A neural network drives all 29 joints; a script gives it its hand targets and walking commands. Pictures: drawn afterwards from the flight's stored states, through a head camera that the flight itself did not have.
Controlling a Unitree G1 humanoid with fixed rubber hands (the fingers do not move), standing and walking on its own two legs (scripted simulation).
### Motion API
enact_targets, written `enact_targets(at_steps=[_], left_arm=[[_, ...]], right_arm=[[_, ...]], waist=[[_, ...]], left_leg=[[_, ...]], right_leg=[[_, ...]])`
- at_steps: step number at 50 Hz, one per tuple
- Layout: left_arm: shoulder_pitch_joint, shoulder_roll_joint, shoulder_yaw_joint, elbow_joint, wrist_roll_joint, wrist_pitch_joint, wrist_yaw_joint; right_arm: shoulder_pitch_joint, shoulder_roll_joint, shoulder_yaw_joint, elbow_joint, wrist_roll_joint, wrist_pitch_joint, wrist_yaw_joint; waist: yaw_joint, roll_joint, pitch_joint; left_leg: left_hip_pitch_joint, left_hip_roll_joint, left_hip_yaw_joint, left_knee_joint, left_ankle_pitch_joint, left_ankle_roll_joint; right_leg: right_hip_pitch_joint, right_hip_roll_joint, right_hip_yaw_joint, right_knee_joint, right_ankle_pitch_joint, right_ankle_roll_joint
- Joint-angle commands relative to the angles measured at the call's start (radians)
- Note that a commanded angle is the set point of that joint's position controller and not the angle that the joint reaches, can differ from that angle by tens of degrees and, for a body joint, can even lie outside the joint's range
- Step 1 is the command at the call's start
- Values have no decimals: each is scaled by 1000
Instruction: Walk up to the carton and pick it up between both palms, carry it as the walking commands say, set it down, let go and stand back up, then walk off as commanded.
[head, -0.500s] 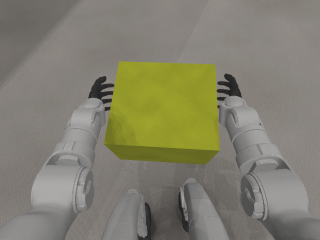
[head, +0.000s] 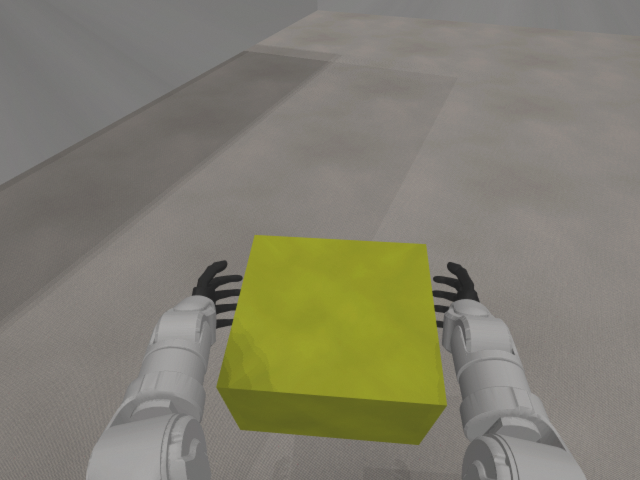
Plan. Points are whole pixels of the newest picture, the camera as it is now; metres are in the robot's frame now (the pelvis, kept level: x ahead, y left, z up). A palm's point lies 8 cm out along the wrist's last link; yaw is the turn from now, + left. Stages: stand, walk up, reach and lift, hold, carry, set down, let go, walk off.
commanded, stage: reach and lift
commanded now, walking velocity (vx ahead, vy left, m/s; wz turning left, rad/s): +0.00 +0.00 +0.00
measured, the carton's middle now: (333, 336) +0.36 -0.01 -0.04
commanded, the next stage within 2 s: hold in 1.16 s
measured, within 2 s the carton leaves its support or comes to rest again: neither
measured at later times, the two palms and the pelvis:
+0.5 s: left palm (195, 304) +0.34 +0.17 +0.08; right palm (473, 309) +0.32 -0.19 +0.08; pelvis +0.02 +0.01 +0.02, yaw +0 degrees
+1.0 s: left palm (195, 309) +0.33 +0.17 +0.07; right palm (470, 304) +0.32 -0.19 +0.08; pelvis +0.03 +0.01 +0.02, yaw +0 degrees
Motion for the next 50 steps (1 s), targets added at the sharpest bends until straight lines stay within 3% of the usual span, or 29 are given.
enact_targets(at_steps=[1,2,3,6,7,9,10,12,13,17,21,26,31,36,41,43,45,48,50], left_arm=[[-468,-989,-406,-253,-162,22,-324],[-474,-1010,-441,-296,-176,27,-323],[-448,-1006,-441,-313,-177,30,-321],[-464,-1019,-539,-466,-240,50,-311],[-425,-1034,-552,-448,-245,64,-306],[-386,-1050,-590,-504,-260,82,-297],[-375,-1021,-575,-501,-251,92,-293],[-384,-1030,-585,-522,-257,106,-289],[-392,-1029,-580,-513,-260,114,-291],[-415,-1014,-563,-525,-241,133,-290],[-453,-1019,-516,-473,-217,139,-293],[-435,-1016,-418,-374,-169,138,-300],[-461,-1023,-410,-377,-174,117,-305],[-413,-1020,-412,-369,-163,118,-307],[-377,-1046,-470,-412,-197,121,-310],[-360,-1057,-487,-435,-204,122,-306],[-337,-1045,-487,-452,-204,124,-304],[-332,-1052,-537,-507,-221,129,-298],[-339,-1046,-538,-526,-227,130,-293]], right_arm=[[-467,1052,470,-160,226,26,532],[-448,1045,474,-188,230,27,535],[-453,1043,493,-217,232,29,538],[-403,1053,556,-304,267,52,541],[-386,1031,549,-304,266,57,540],[-387,1025,600,-383,294,64,542],[-353,1009,577,-356,277,80,542],[-397,1023,612,-403,300,90,545],[-405,993,585,-393,287,96,545],[-411,987,563,-364,287,110,560],[-441,941,489,-305,258,112,569],[-485,917,455,-263,226,112,584],[-515,939,476,-246,226,100,597],[-485,942,486,-252,228,98,603],[-420,948,513,-287,214,98,591],[-407,953,524,-296,224,96,592],[-397,965,548,-325,238,97,588],[-346,959,551,-328,235,102,584],[-342,964,557,-331,227,107,581]], waist=[[75,-15,-456],[56,1,-454],[72,-9,-467],[57,-5,-515],[39,2,-487],[58,14,-519],[53,1,-453],[75,-7,-452],[58,-10,-421],[72,21,-376],[57,41,-281],[79,-2,-197],[104,-19,-222],[121,-19,-217],[84,-32,-263],[85,-13,-279],[107,-19,-304],[87,-2,-313],[84,-17,-307]], left_leg=[[56,-62,-137,-235,336,17],[76,-61,-143,-242,369,9],[97,-60,-147,-246,416,8],[183,-59,-154,-258,526,-7],[210,-57,-163,-262,551,-12],[256,-54,-165,-274,592,-18],[245,-54,-164,-288,565,-18],[254,-56,-158,-303,533,-13],[255,-50,-163,-318,498,-15],[269,-47,-157,-336,441,-16],[225,-40,-159,-364,327,-16],[173,-41,-147,-378,210,-1],[177,-35,-148,-382,180,9],[191,-41,-135,-383,233,7],[253,-46,-135,-373,336,-1],[271,-47,-136,-374,386,-8],[265,-50,-132,-375,420,-5],[306,-52,-138,-370,496,-17],[315,-50,-139,-374,481,-16]], right_leg=[[440,87,8,-202,343,39],[442,90,6,-205,358,35],[445,90,8,-214,395,38],[488,96,13,-233,472,39],[460,97,12,-241,459,39],[487,96,17,-258,478,36],[451,96,14,-270,453,39],[468,92,19,-288,432,41],[455,90,18,-297,393,36],[442,84,19,-322,326,32],[435,79,16,-331,234,19],[441,71,18,-347,157,16],[438,71,23,-338,130,15],[437,75,22,-345,161,15],[447,82,19,-348,250,19],[450,84,19,-347,286,18],[484,84,25,-348,327,23],[468,86,23,-356,363,22],[460,89,20,-356,359,23]])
